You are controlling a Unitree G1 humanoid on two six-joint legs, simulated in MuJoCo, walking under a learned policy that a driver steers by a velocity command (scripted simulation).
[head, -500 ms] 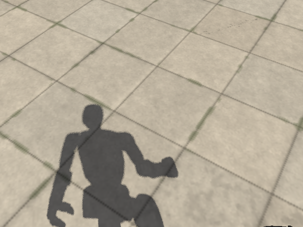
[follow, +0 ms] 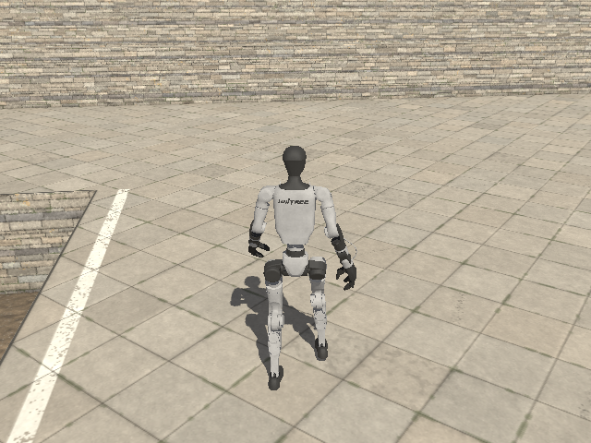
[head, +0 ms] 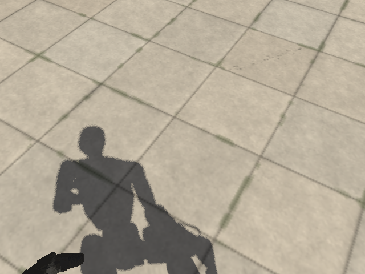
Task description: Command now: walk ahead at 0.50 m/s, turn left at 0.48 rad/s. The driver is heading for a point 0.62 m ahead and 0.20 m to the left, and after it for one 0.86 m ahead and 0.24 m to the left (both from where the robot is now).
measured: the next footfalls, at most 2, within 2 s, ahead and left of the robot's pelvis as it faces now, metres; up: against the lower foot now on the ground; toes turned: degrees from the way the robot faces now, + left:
right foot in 0.08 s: +0.21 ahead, -0.14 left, +0.00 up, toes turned +5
left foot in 0.58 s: +0.42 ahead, +0.18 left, +0.00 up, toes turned +24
